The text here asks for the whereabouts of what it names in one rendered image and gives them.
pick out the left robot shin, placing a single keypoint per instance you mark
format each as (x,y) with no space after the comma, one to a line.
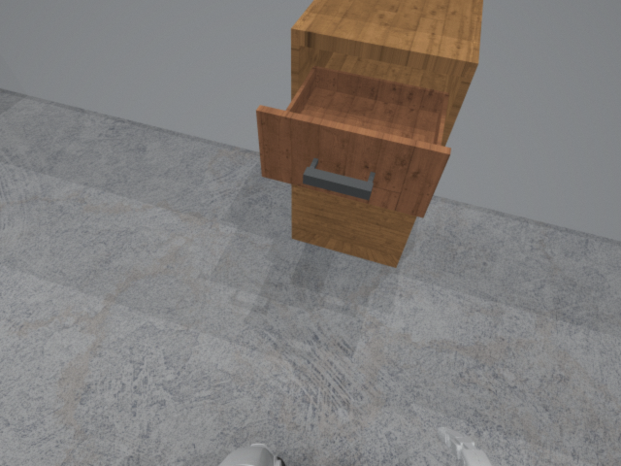
(261,445)

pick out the cabinet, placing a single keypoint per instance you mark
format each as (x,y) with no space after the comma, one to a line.
(427,43)

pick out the robot right hand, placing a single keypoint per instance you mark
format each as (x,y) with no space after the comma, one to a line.
(462,448)

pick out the left robot thigh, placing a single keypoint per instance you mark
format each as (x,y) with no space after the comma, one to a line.
(251,456)

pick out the drawer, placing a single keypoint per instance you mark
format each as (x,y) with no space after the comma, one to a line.
(355,125)

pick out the handle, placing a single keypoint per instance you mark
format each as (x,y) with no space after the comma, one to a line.
(338,183)

